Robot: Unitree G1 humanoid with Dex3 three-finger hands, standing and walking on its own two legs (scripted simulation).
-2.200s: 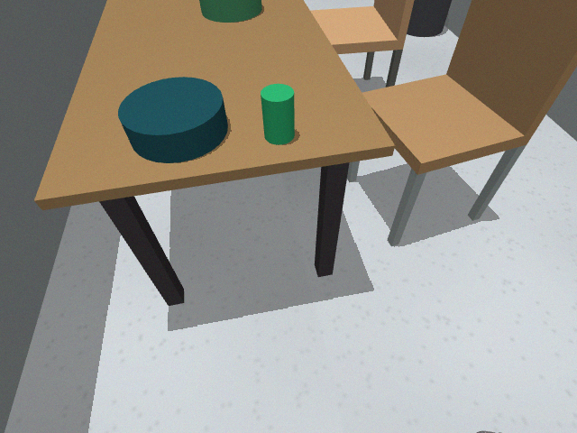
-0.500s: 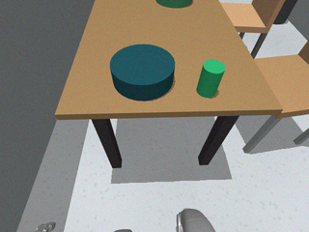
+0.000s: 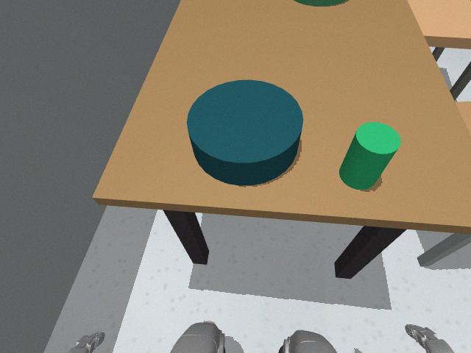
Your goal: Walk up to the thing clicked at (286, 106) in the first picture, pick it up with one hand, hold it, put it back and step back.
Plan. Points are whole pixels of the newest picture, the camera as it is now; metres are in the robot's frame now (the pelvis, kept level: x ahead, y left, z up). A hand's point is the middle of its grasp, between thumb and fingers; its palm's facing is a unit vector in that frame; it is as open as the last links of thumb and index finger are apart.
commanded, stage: walk up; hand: right
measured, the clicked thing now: (366, 157) +0.44 -0.21 +0.03
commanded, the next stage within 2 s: stand in 1.32 s
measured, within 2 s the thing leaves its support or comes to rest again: neither
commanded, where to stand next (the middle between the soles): +0.03 +0.01 m, yaw -2 degrees
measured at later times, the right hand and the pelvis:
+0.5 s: hand out of the picture +0.11 -0.24 -0.15, palm faces -0.05 +0.95 -0.32, open 7.4 cm; pelvis -0.01 +0.00 +0.01, yaw +1 degrees
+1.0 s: hand out of the picture +0.08 -0.24 -0.13, palm faces +0.00 +0.94 -0.34, open 7.4 cm; pelvis +0.00 +0.01 +0.02, yaw +0 degrees
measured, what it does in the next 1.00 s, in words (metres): steps on the spot: left foot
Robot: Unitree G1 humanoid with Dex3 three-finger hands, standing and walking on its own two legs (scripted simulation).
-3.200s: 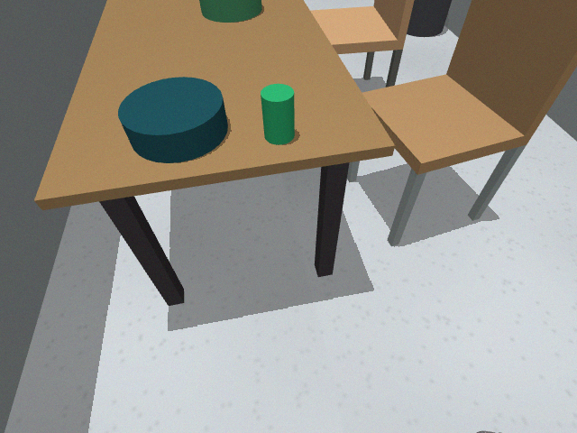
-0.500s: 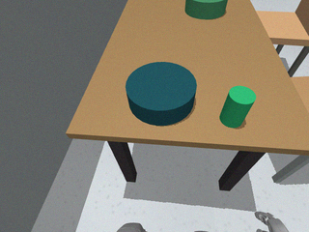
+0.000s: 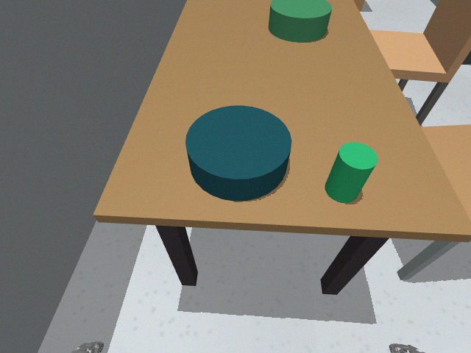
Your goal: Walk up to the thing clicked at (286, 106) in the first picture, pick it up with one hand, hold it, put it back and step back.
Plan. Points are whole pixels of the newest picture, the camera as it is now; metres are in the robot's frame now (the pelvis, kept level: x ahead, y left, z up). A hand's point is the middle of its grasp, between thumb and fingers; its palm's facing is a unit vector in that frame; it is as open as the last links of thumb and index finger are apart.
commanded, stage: walk up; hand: right
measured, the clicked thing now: (349, 173) +0.44 -0.23 +0.00
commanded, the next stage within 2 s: stand in 0.32 s
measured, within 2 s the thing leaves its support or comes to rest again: neither
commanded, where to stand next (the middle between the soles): +0.04 -0.01 m, yaw -2 degrees
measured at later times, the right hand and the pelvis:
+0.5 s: hand out of the picture +0.10 -0.25 -0.16, palm faces -0.02 +0.95 -0.32, open 7.4 cm; pelvis +0.01 +0.00 +0.00, yaw +0 degrees
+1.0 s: hand out of the picture +0.10 -0.26 -0.15, palm faces -0.02 +0.94 -0.33, open 7.4 cm; pelvis +0.02 -0.01 +0.00, yaw +0 degrees
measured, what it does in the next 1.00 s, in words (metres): stands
